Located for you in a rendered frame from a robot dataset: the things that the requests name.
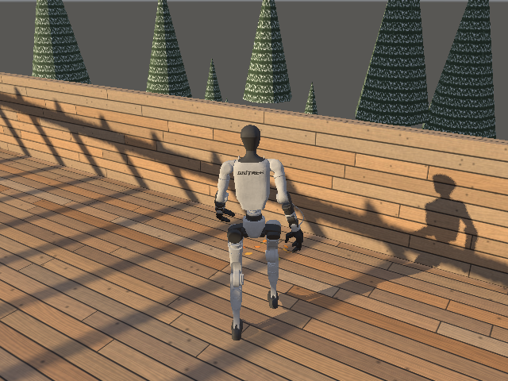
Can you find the left robot hand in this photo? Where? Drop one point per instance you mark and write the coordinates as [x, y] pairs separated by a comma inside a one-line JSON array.
[[229, 212]]

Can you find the robot torso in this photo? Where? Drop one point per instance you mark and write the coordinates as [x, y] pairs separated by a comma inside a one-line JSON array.
[[252, 184]]

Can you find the robot right upper arm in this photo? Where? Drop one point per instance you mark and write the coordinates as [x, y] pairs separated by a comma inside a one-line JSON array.
[[280, 180]]

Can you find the robot left upper arm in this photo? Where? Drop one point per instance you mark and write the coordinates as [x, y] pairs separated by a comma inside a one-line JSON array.
[[223, 181]]

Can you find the robot right thigh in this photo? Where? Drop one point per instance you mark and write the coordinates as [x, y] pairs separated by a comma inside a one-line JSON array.
[[272, 232]]

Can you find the robot left forearm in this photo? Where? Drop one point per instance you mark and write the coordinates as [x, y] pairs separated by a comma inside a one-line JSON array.
[[220, 207]]

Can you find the right robot hand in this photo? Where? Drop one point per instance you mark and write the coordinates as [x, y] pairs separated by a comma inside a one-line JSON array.
[[299, 239]]

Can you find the robot right forearm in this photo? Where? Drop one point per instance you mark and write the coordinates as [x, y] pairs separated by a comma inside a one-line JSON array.
[[290, 214]]

